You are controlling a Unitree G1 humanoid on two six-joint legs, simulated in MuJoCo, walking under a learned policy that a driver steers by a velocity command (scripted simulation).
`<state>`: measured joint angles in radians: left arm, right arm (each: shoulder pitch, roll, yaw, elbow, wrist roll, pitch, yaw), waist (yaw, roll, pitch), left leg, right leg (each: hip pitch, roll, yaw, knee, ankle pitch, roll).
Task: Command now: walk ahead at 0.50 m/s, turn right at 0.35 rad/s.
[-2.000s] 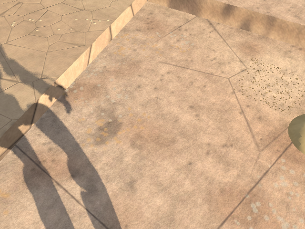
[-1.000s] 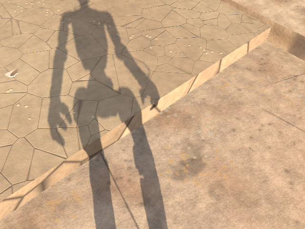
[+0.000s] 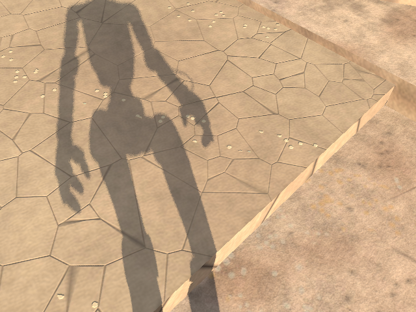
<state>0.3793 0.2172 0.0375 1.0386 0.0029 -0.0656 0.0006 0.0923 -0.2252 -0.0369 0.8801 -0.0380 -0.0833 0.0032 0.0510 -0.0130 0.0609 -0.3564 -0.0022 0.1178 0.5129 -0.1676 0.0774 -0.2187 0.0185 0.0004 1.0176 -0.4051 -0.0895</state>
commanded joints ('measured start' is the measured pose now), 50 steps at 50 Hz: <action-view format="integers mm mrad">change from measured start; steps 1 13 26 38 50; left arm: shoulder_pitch -18 -332 -28 81 197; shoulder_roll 86 22 286 158 115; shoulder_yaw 27 9 103 57 43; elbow -58 -201 -173 -167 -157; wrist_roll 16 27 18 4 6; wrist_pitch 5 54 59 5 37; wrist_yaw -8 -57 -8 16 59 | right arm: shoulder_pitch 149 306 157 -42 -168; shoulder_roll -87 -93 -115 -60 -42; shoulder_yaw -26 -22 -37 -16 38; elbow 12 88 -75 -191 -397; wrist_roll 13 19 32 -25 -12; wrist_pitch -10 -35 -16 62 31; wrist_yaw -9 -28 -6 -11 17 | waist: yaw -63 -66 56 2 -20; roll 68 80 -37 -26 33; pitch -46 42 -204 -60 -132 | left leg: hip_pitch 283 310 -432 -705 -349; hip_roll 306 243 50 127 -16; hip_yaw -329 55 -141 -123 -119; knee -332 -363 997 1029 395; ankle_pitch -8 374 -263 -220 -200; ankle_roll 78 44 -72 -128 12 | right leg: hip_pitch -328 -441 438 287 384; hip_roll -103 -108 -344 -152 -49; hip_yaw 55 -63 568 408 336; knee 141 -207 -737 -727 -569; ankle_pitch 113 399 252 504 1201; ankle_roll -5 37 -333 -236 -82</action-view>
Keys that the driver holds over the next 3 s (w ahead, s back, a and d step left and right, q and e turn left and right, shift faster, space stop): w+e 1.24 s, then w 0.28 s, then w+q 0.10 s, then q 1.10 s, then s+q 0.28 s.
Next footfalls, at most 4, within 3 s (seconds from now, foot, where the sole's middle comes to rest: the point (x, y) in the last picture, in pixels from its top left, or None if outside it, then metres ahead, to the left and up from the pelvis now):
0.46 right None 0.36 -0.13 -0.77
0.92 left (252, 234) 0.67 -0.09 -0.64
1.14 left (245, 266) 0.61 -0.08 -0.77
1.44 right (354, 229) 0.77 -0.47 -0.77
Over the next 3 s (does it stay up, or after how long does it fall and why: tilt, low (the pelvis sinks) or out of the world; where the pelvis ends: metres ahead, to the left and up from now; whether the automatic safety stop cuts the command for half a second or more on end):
stays up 0.82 -0.59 0.00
